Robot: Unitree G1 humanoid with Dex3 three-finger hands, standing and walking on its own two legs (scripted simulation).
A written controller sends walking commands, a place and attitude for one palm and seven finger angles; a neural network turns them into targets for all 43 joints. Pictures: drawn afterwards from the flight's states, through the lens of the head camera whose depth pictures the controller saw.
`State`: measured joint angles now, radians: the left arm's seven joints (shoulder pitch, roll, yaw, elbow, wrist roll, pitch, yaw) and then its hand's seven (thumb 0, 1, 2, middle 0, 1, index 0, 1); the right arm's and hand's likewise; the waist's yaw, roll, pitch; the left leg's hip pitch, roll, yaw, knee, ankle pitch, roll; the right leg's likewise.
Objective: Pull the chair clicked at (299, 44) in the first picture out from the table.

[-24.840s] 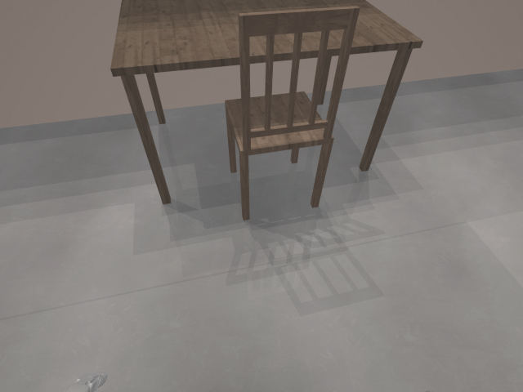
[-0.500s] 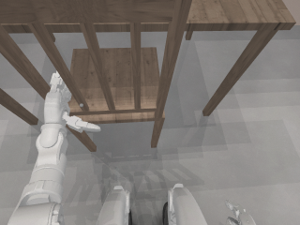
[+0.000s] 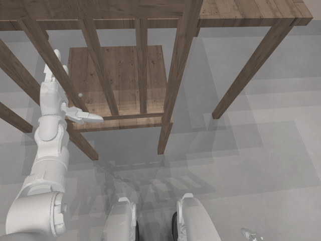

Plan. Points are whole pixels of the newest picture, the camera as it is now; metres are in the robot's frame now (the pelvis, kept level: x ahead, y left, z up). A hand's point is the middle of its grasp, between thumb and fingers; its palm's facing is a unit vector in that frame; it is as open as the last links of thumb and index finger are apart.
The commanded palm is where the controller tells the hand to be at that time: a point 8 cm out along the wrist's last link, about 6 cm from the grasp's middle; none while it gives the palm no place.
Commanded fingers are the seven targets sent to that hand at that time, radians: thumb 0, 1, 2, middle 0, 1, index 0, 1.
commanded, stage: push the fingers through the gap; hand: left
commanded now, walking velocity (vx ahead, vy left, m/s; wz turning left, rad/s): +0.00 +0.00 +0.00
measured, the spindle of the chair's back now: (104, 80) +0.48 +0.12 +0.05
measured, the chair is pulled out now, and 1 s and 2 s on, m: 0.00 0.00 0.03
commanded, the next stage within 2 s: hook a spindle and tug to test in 0.32 s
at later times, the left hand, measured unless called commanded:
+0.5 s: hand (76, 98) +0.45 +0.19 +0.02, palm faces +0.08 -1.00 -0.03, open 16.9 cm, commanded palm +0.42 +0.23 +0.03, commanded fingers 0.00 -0.50 0.30 -0.15 -0.35 -0.15 -0.35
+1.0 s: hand (80, 96) +0.45 +0.19 +0.02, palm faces +0.07 -1.00 -0.03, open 11.4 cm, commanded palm +0.43 +0.22 +0.03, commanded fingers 0.00 0.34 0.66 -0.50 -1.45 -0.50 -1.45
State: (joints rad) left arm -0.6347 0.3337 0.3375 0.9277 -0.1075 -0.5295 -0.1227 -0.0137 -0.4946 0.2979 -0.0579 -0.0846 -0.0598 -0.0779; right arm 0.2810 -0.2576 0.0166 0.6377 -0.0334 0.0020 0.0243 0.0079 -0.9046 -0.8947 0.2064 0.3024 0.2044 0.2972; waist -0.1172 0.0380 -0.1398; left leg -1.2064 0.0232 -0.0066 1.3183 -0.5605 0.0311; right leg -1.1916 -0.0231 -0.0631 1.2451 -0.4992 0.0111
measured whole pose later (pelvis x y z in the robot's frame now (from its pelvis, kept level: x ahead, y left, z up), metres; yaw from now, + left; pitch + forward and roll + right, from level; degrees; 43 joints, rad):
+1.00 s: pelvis +0.00 +0.00 +0.00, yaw +0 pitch +25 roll -4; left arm -0.62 0.33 0.33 0.93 -0.11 -0.54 -0.13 -0.01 -0.15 0.45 -0.41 -1.19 -0.41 -1.18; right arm 0.27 -0.25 0.02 0.62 -0.03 0.04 0.03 0.01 -0.90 -0.89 0.21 0.30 0.20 0.30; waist -0.12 0.03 -0.14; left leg -1.19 0.02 0.00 1.31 -0.56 0.04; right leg -1.18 -0.02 -0.06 1.23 -0.50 0.02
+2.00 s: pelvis +0.02 +0.00 +0.01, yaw +0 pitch +24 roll -3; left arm -0.40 0.24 0.25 0.70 -0.13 -0.53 -0.10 0.01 0.78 0.82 -0.49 -1.45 -0.46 -1.45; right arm 0.22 -0.24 0.01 0.60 -0.02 0.01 0.03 0.01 -0.90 -0.89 0.21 0.30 0.20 0.30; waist -0.08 0.03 -0.15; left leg -1.13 0.02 0.00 1.28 -0.58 0.03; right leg -1.12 -0.02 -0.05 1.22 -0.52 0.01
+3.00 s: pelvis -0.05 -0.01 +0.11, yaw +2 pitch +3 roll +0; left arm -0.47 0.14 0.06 1.09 -0.07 -0.25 0.13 0.03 0.73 0.75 -0.30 -1.11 -0.50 -1.45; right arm 0.23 -0.31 -0.01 0.77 0.06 -0.02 -0.10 0.01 -0.90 -0.89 0.21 0.30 0.21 0.30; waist -0.08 0.03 0.10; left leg -0.49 0.00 0.02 0.61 -0.21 0.00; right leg -0.48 -0.04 -0.06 0.57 -0.15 0.01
